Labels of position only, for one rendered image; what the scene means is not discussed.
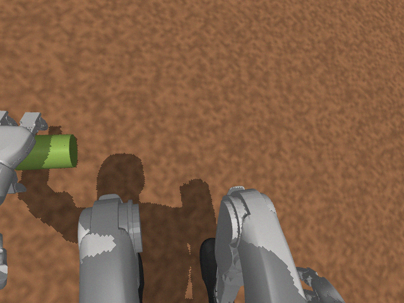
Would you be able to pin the left robot hand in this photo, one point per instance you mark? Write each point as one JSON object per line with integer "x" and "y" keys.
{"x": 16, "y": 142}

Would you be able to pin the left robot arm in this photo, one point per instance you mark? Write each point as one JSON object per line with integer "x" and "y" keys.
{"x": 6, "y": 177}

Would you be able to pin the bottle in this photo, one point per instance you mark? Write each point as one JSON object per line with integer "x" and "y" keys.
{"x": 52, "y": 151}

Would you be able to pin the right robot hand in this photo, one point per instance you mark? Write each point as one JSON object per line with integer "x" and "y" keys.
{"x": 323, "y": 291}

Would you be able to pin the right robot foot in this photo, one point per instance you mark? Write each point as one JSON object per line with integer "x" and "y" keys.
{"x": 209, "y": 267}

